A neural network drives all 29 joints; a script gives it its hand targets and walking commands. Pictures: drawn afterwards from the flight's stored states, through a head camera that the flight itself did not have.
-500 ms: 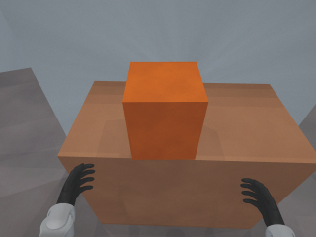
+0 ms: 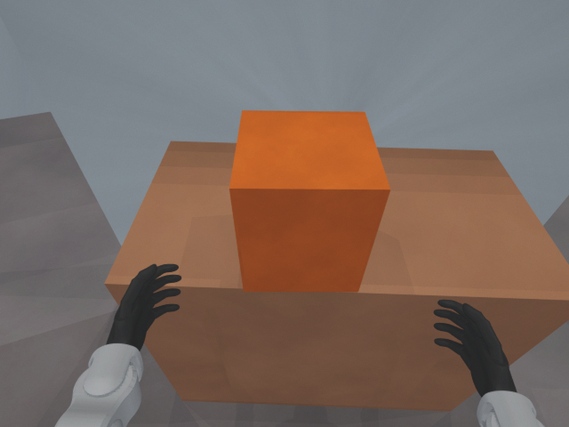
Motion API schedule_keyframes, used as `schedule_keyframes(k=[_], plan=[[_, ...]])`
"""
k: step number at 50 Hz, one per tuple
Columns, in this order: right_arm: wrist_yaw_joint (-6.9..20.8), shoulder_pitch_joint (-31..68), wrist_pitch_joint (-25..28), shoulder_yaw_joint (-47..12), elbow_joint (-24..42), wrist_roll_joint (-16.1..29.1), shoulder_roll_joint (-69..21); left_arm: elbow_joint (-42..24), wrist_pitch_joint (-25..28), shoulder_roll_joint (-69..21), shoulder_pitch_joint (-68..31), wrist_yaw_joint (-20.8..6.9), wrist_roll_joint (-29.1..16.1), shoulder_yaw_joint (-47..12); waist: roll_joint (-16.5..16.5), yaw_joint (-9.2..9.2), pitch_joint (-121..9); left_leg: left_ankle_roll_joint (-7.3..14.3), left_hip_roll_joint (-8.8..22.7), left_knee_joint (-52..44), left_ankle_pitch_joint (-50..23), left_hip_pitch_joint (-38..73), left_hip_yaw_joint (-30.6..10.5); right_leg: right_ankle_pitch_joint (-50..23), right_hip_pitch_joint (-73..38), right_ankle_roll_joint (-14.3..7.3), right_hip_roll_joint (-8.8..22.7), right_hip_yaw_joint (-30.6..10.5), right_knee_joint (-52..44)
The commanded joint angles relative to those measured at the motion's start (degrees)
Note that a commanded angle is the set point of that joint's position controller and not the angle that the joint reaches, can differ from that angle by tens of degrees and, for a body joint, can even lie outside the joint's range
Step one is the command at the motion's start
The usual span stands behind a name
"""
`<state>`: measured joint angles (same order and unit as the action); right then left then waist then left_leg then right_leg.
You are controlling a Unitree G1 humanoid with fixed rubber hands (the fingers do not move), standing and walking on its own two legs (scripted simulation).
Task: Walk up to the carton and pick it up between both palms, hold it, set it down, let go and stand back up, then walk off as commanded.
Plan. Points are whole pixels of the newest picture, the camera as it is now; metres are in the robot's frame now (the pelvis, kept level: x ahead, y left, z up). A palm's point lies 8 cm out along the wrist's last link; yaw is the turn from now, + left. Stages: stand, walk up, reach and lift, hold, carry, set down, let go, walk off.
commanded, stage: reach and lift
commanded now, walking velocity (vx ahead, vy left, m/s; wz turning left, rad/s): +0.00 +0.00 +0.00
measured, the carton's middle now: (302, 204) +0.47 -0.01 +0.06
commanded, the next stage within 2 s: none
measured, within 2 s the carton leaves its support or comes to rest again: neither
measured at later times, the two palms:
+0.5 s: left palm (136, 254) +0.30 +0.21 +0.13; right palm (458, 269) +0.30 -0.20 +0.11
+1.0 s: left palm (159, 189) +0.37 +0.19 +0.18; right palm (442, 205) +0.37 -0.19 +0.15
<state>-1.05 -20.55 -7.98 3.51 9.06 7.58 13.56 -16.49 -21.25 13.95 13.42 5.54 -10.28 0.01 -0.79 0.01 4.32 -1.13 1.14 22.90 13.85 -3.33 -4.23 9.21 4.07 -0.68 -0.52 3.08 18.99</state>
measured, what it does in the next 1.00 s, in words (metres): stands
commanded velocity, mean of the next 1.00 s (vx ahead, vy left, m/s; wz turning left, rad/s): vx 0.00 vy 0.00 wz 0.00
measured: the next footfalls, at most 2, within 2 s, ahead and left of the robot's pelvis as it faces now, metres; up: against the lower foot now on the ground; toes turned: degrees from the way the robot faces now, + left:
none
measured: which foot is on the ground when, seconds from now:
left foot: down 0.00-1.00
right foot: down 0.00-1.00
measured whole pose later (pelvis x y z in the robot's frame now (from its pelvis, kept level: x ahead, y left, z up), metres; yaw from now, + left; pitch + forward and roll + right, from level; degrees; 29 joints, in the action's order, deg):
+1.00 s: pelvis +0.00 +0.00 +0.00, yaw +0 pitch -5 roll -1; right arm -4.0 34.5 -22.4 3.5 -22.7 12.7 14.5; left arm 10.4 -39.6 14.0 -35.1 5.4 -11.1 6.7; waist -0.8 0.0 4.3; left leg -1.1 1.2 22.7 13.2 -4.8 -3.9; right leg 8.6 5.9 -0.7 -0.5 2.8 19.3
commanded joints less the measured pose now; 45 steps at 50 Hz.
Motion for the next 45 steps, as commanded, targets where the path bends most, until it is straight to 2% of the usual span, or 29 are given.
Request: schedule_keyframes(k=[1,2,3,4,8,11,12,13,14,16,18,20,22,23,24,25,27,29,30,31,33,36,37,40,41,42,43,44,45], plan=[[-1.38,19.34,-1.09,2.5,15.95,7.8,7.49,-11.04,-2.13,3.25,-19.52,2.45,-5.28,2.57,0.85,-3.3,-7.87,-0.36,-0.89,-9.27,-7.5,-6.46,6.42,1.33,-1.95,-0.96,-0.71,-5.84,-2.18],[-1.68,18.28,-1.73,1.34,15.86,7.95,6.79,-11.21,-2.72,4.1,-19.39,2.48,-4.58,4.05,2.11,-3.33,-7.8,-0.1,-1.38,-9.05,-8.29,-5.74,7.26,-0.25,-3.68,-0.14,-0.04,-6.43,-2.53],[-1.65,19.98,-2.8,2.22,13.22,8.35,7.34,-11.34,-3.81,4.09,-21.41,2.41,-4.06,4.21,-0.61,-2.76,-8.56,0.05,-1.24,-9.48,-7.86,-4.78,7.1,-0.11,-2.9,-0.38,-0.2,-6.57,-2.34],[-1.68,19.19,-3.68,0.4,11.92,8.4,6.01,-10.6,-4.56,2.94,-18.99,1.93,-4.15,4.24,1.86,-2.64,-7.85,0.44,-1.21,-9.45,-9.12,-4.85,7.16,-2.14,-4.31,-0.27,0.1,-6.98,-2.63],[-2.37,29.44,-6.72,1.06,3.98,9.29,6.29,-4.8,-8.07,4.72,-29.31,0.61,-2.49,8.0,0.68,-2.5,-7.42,0.29,-1.74,-10.18,-5.66,-6.79,7.78,0.76,-4.29,0.2,0.84,-7.98,-3.34],[-2.64,32.87,-8.3,-0.11,2.05,10.16,7.6,-3.43,-9.75,4.82,-31.58,-0.07,-1.29,9.71,1.11,-2.61,-9.77,0.65,-1.31,-9.65,-10.61,-4.96,7.25,-5.07,-5.95,0.76,0.81,-7.66,-2.23],[-2.75,31.95,-8.93,-0.03,0.16,11.01,7.88,-2.9,-10.52,3.9,-30.31,-0.57,-1.12,9.52,0.37,-1.68,-10.47,-0.27,-1.41,-8.88,-12.74,-4.56,6.86,-6.93,-6.56,0.83,0.17,-7.0,-2.07],[-2.85,35.24,-9.49,0.25,-2.48,10.47,9.14,-0.04,-11.39,4.23,-32.74,-0.87,-0.13,10.34,0.78,-2.23,-9.85,-0.73,-1.2,-9.28,-12.9,-4.62,7.12,-5.65,-5.9,0.62,-0.22,-6.55,-2.34],[-3.18,37.08,-9.62,1.09,0.93,10.78,10.58,-3.12,-11.25,4.84,-34.11,-1.38,-0.82,9.66,0.21,-1.75,-11.99,-0.7,-1.19,-8.75,-13.94,-3.59,6.76,-7.33,-6.61,0.69,-0.06,-6.61,-2.05],[-3.38,38.56,-10.58,1.23,-4.43,10.64,10.15,0.29,-12.09,5.23,-35.32,-2.06,-0.24,10.26,1.07,-0.54,-11.76,-0.9,-1.27,-8.09,-16.39,-3.79,6.23,-10.69,-6.74,0.67,-0.35,-6.41,-2.02],[-3.2,45.11,-11.46,2.41,-7.73,10.09,10.27,3.96,-12.75,4.73,-41.18,-2.47,-0.62,9.66,-0.28,-0.14,-11.57,-1.35,-0.9,-8.75,-12.03,-6.47,5.93,-5.15,-5.4,-0.18,-0.39,-6.44,-2.22],[-3.14,43.85,-11.98,1.65,-5.8,11.3,10.74,1.16,-13.0,5.05,-38.91,-2.34,-0.44,9.71,-0.8,-0.2,-12.56,-1.12,-0.94,-8.42,-15.38,-4.53,6.13,-8.34,-6.27,-0.04,-0.34,-6.41,-2.15],[-3.58,50.09,-11.2,2.37,-5.58,11.25,12.42,-0.87,-13.49,6.71,-46.57,-1.85,-0.63,10.06,-0.88,0.74,-17.59,-1.5,-1.42,-6.72,-16.66,-5.18,5.9,-10.21,-7.25,0.3,-1.01,-5.96,-0.73],[-2.94,51.56,-11.43,2.52,-8.24,11.35,12.68,0.5,-13.65,5.08,-47.05,-0.96,-0.47,9.01,-4.43,0.11,-15.64,-1.99,-1.05,-7.3,-16.39,-5.13,5.67,-8.54,-4.93,-0.37,-1.12,-5.65,-0.5],[-2.78,47.38,-10.63,2.34,-7.15,12.3,12.27,-1.6,-13.57,3.9,-42.74,-0.98,-0.05,8.75,-3.02,0.91,-18.42,-2.42,-0.82,-6.25,-21.02,-2.21,5.29,-13.54,-8.1,-0.37,-1.68,-4.93,-0.54],[-2.66,54.49,-11.0,4.37,-8.71,11.26,14.41,0.7,-14.26,5.43,-49.01,-0.81,-0.96,8.95,-1.93,1.19,-18.66,-2.38,-1.02,-5.89,-18.73,-3.37,5.34,-10.58,-5.08,-0.49,-1.92,-4.87,-0.64],[-3.19,53.63,-11.63,3.14,-11.08,10.89,13.83,4.74,-15.74,5.26,-48.77,-0.67,0.14,9.92,-2.15,0.35,-16.3,-1.48,-1.39,-6.66,-17.24,-5.43,5.9,-11.5,-7.52,0.1,-1.26,-5.33,-0.48],[-3.54,59.45,-12.69,3.81,-15.72,10.06,13.71,11.78,-16.63,6.19,-54.25,-1.32,0.69,10.41,0.97,0.48,-12.86,-0.38,-1.21,-8.01,-9.84,-8.69,5.53,-5.47,-5.29,0.28,-1.01,-5.79,-1.32],[-3.27,63.61,-13.3,3.32,-17.94,10.53,13.6,14.61,-16.99,7.19,-58.79,-1.4,0.0,10.27,-0.53,0.89,-12.92,-0.46,-1.11,-8.33,-7.62,-11.0,5.5,-3.8,-4.73,0.12,-0.71,-5.95,-0.87],[-3.64,60.36,-13.19,2.62,-18.53,10.35,13.53,14.93,-17.2,6.37,-55.2,-1.41,1.02,10.89,1.73,0.35,-13.57,-0.24,-1.41,-8.01,-8.36,-9.74,5.68,-6.08,-7.14,0.48,-0.97,-5.65,-0.95],[-3.95,61.23,-12.69,1.66,-15.79,11.23,13.5,9.17,-17.24,6.78,-55.73,-0.73,1.19,10.75,-0.17,0.03,-18.84,-0.81,-1.41,-7.14,-15.14,-8.08,5.44,-12.08,-9.22,0.95,-1.4,-5.39,-0.04],[-4.26,62.86,-11.84,-0.08,-16.76,13.8,15.51,6.96,-17.0,8.0,-56.9,-0.89,1.64,10.95,-0.04,1.16,-23.71,-1.74,-1.57,-4.06,-26.96,-3.07,5.48,-22.79,-11.06,1.18,-2.47,-4.95,1.16],[-4.25,65.74,-11.96,-0.62,-18.81,13.55,15.01,9.03,-17.14,7.66,-59.11,-1.03,1.95,9.9,-1.71,1.2,-21.61,-1.96,-1.83,-3.94,-25.64,-4.96,5.18,-21.46,-10.1,0.91,-2.32,-4.88,1.27],[-4.08,73.08,-13.27,3.75,-25.83,10.0,16.09,15.84,-17.39,8.54,-68.41,-0.52,0.25,9.54,-1.18,2.79,-19.7,-1.75,-1.37,-5.3,-15.15,-8.64,4.54,-12.32,-5.45,0.85,-1.92,-4.37,0.33],[-3.71,75.56,-12.65,2.68,-24.22,11.3,15.33,15.98,-17.16,8.62,-69.58,-0.05,0.63,9.61,-1.32,1.45,-22.2,-1.75,-1.48,-5.37,-15.98,-8.51,4.55,-12.98,-5.32,0.27,-1.95,-4.75,0.15],[-3.52,77.66,-13.14,3.74,-27.47,10.89,16.65,19.39,-17.46,8.8,-71.59,0.23,0.38,9.54,-0.49,1.72,-19.76,-1.35,-1.12,-6.14,-11.1,-9.84,4.31,-8.51,-4.28,0.66,-1.64,-4.39,-0.17],[-3.86,78.71,-12.73,4.23,-26.38,9.33,14.98,19.67,-17.15,8.66,-73.26,0.58,0.07,9.57,1.35,2.58,-21.91,-0.67,-1.39,-5.97,-9.6,-11.28,4.97,-9.21,-5.86,1.25,-1.43,-4.67,0.23],[-3.91,75.98,-12.45,2.84,-25.54,10.32,15.11,18.94,-17.07,8.95,-69.08,0.8,0.49,9.78,1.24,1.25,-23.25,-0.74,-1.27,-6.08,-12.26,-9.9,4.82,-11.66,-7.81,0.8,-1.6,-4.59,0.13],[-3.97,78.76,-12.41,3.09,-30.98,9.82,15.85,21.88,-16.95,9.58,-72.4,0.79,0.9,9.35,0.99,1.73,-22.02,-0.58,-1.42,-6.03,-11.35,-11.04,5.12,-11.15,-7.05,1.03,-1.61,-5.0,-0.01]])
